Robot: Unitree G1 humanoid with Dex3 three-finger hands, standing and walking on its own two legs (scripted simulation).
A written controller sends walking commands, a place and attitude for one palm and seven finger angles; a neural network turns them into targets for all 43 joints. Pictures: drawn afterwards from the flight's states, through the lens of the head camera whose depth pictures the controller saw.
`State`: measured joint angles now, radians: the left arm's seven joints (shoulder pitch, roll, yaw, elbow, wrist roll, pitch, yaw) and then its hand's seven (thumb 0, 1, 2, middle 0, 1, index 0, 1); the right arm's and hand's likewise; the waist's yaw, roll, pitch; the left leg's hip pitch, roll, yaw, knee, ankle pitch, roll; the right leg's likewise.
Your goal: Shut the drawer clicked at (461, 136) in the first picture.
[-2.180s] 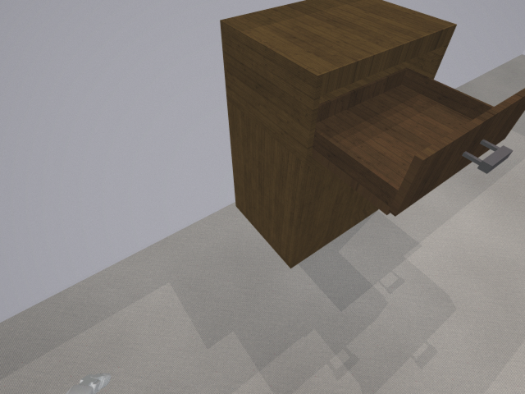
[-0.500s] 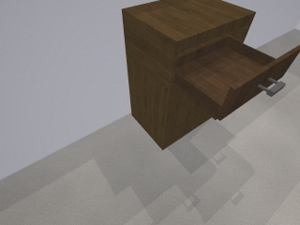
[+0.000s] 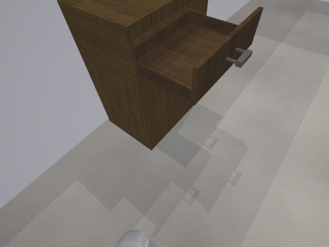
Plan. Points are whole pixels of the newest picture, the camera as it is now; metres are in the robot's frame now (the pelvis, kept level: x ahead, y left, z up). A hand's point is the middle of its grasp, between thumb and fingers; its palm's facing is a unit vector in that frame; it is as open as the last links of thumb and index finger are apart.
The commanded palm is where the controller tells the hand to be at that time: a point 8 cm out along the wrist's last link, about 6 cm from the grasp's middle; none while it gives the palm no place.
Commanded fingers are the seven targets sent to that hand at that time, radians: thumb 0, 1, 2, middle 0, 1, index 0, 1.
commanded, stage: walk around to get in front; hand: left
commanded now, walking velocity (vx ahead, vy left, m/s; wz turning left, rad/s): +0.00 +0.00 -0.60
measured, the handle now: (238, 56) +0.84 -0.23 -0.04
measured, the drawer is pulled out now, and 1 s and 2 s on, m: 0.30 0.30 0.30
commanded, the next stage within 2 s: none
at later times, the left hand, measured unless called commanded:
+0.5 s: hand out of the picture +0.10 +0.27 -0.17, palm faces -0.19 -0.96 -0.22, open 7.3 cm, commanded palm none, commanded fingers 0.00 0.90 0.90 -0.20 -0.30 -0.20 -0.30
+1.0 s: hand (126, 238) +0.16 +0.13 -0.15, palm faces -0.56 -0.79 -0.26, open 7.3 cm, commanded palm none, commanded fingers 0.00 0.90 0.90 -0.20 -0.30 -0.20 -0.30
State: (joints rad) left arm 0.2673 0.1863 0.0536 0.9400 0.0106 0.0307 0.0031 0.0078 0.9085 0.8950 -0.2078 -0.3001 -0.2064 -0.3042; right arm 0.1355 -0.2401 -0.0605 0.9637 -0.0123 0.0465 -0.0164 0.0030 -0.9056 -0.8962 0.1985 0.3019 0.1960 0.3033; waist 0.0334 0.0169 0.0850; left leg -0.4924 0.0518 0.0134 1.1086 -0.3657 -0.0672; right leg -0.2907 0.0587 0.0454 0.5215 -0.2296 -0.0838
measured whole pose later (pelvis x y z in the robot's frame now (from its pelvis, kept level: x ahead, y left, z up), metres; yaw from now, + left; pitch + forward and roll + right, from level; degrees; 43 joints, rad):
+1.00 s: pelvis -0.06 +0.04 +0.00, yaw -36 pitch +0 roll +1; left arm 0.13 0.20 0.06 0.89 0.01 0.03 0.00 0.01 0.91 0.90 -0.21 -0.30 -0.20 -0.30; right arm 0.26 -0.25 -0.06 0.97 -0.02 0.06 -0.02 0.00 -0.91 -0.90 0.20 0.30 0.19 0.30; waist -0.03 0.04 0.07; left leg -0.47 0.12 0.07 1.10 -0.42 -0.08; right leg -0.25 0.02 -0.02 0.54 -0.29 -0.04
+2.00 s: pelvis -0.04 +0.01 +0.00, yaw -72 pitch -1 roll +0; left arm 0.22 0.18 0.06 0.93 0.01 -0.03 -0.01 0.00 0.91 0.90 -0.20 -0.30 -0.20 -0.30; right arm 0.34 -0.25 -0.07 1.02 -0.03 0.03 0.02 0.01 -0.91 -0.90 0.20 0.30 0.19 0.30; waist -0.02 0.03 0.00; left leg -0.47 0.16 0.11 1.12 -0.35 -0.06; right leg -0.16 0.00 -0.08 0.49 -0.32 -0.04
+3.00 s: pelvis +0.09 -0.35 -0.01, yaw -93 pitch +1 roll -1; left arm 0.09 0.12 0.07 1.01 0.03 0.02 -0.03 0.01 0.91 0.90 -0.20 -0.30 -0.20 -0.30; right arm 0.57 -0.06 -0.01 1.17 -0.03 -0.07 -0.03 0.00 -0.91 -0.90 0.20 0.30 0.20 0.30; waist -0.09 0.00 0.07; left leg 0.09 0.07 0.38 0.36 -0.44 -0.01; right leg -0.51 -0.05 -0.16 0.70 -0.24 -0.05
